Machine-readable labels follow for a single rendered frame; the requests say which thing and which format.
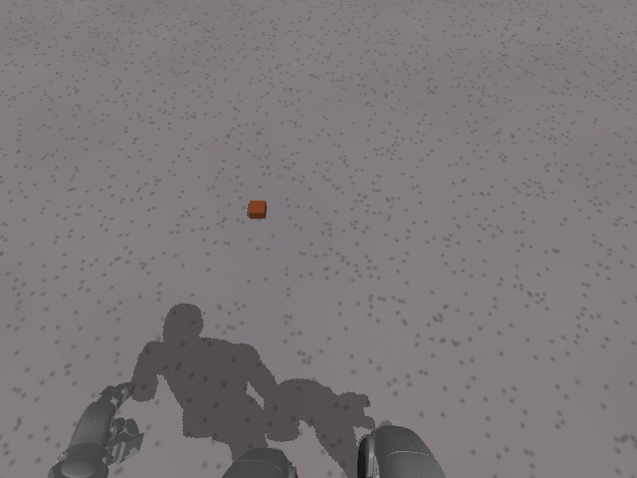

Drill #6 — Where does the small box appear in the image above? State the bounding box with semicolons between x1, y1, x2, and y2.
249;200;267;219

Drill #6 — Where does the left robot arm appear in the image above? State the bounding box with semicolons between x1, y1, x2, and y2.
47;442;108;478

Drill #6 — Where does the left robot hand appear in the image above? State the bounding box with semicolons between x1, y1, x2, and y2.
68;382;144;466

